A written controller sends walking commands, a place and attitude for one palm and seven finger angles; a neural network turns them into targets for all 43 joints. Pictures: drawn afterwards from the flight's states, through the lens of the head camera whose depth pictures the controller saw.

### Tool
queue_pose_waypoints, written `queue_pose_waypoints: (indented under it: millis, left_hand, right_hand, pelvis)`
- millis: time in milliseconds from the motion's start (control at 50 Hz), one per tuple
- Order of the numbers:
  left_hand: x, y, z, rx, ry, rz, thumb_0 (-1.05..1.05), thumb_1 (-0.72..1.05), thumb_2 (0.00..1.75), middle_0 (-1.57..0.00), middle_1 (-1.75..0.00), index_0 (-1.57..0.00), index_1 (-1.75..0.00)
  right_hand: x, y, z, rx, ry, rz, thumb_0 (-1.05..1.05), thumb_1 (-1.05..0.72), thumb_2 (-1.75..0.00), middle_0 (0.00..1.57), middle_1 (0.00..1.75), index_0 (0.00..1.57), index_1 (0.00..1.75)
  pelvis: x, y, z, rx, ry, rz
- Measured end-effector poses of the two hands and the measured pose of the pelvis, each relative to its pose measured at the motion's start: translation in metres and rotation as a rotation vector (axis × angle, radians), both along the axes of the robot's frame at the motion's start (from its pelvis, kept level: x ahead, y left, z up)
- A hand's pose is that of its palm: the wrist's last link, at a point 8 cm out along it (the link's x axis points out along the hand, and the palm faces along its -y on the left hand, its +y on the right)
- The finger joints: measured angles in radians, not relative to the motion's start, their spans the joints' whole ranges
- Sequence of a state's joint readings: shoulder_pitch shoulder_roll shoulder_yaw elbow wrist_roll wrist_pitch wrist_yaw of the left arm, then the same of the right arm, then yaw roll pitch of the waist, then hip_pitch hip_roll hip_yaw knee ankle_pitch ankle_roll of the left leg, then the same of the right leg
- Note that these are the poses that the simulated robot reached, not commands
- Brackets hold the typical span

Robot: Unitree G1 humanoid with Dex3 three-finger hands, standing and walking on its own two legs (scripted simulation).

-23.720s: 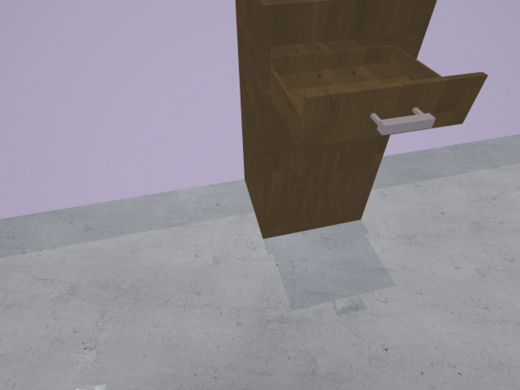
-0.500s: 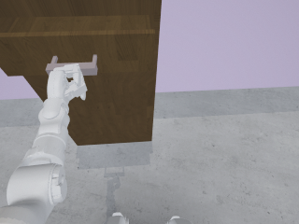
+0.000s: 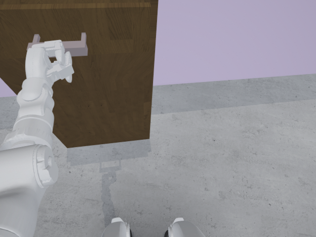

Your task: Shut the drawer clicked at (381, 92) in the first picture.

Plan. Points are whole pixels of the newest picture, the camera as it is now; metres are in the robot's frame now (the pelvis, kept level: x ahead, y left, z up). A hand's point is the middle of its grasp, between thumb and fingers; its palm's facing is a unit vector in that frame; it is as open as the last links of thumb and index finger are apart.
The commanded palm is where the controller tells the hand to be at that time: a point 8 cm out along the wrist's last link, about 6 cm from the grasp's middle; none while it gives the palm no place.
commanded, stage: push the drawer shut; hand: left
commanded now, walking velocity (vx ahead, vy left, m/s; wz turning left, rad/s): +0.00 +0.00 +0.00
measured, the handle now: (59, 43) +0.59 +0.20 +0.11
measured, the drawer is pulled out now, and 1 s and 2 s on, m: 0.04 0.00 0.00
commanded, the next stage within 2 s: pull the fist back off the drawer in 0.66 s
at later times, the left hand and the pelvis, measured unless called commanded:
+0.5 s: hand (69, 52) +0.56 +0.18 +0.11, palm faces +0.06 -1.00 -0.03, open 3.3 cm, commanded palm +0.57 +0.21 +0.11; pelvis +0.00 +0.01 -0.01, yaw +0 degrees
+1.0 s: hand (67, 51) +0.56 +0.18 +0.11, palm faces +0.05 -1.00 -0.04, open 3.4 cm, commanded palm +0.57 +0.21 +0.11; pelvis -0.01 +0.01 -0.01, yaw +0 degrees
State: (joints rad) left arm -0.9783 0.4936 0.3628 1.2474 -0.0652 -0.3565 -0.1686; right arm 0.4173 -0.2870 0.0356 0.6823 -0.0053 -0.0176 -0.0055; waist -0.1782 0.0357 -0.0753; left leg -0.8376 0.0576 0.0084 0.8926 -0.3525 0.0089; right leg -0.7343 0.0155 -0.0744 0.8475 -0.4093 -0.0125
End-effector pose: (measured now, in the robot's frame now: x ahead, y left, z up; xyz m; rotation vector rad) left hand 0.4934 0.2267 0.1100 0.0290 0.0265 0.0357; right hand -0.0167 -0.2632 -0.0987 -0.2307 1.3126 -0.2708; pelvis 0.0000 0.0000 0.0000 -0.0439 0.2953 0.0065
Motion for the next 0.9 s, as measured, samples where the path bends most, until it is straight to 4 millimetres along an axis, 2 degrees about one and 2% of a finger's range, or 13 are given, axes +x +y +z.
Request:
queue_pose_waypoints:
  millis: [380,600,900]
  left_hand:
    - [0.037,-0.004,0.003,-0.003,-0.003,0.024,0.06,0.72,0.93,-1.40,-1.60,-1.39,-1.60]
    - [0.040,0.004,0.005,0.009,0.014,0.025,0.06,0.63,0.93,-1.40,-1.60,-1.39,-1.60]
    - [0.040,0.003,0.007,0.010,0.020,0.015,0.09,0.64,0.94,-1.40,-1.60,-1.39,-1.60]
  right_hand:
    - [-0.030,0.019,0.000,0.013,0.102,-0.023,0.00,-0.91,-0.90,0.20,0.30,0.20,0.30]
    - [-0.045,0.019,0.003,-0.001,0.136,-0.024,0.00,-0.91,-0.90,0.20,0.30,0.20,0.30]
    - [-0.058,0.014,0.007,-0.030,0.135,-0.019,0.00,-0.91,-0.90,0.20,0.30,0.20,0.30]
  pelvis:
    - [0.002,0.010,-0.007,-0.015,0.059,-0.001]
    - [-0.003,0.008,-0.009,-0.026,0.070,0.008]
    - [-0.011,0.009,-0.010,-0.032,0.080,0.008]
